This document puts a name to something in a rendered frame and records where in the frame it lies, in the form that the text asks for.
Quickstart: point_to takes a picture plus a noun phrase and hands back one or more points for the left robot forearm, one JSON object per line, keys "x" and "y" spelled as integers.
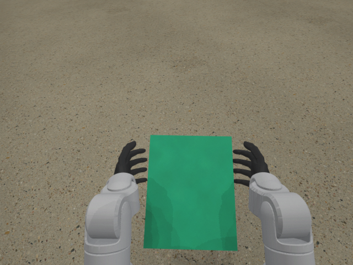
{"x": 107, "y": 232}

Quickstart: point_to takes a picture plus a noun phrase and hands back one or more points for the right robot forearm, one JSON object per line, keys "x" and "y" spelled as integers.
{"x": 285, "y": 221}

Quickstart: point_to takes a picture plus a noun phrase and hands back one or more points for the carton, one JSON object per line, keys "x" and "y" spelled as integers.
{"x": 190, "y": 201}

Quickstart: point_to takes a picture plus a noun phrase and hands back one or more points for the robot right hand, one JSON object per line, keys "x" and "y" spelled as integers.
{"x": 257, "y": 163}

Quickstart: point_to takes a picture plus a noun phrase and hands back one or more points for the robot left hand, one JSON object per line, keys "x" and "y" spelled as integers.
{"x": 124, "y": 163}

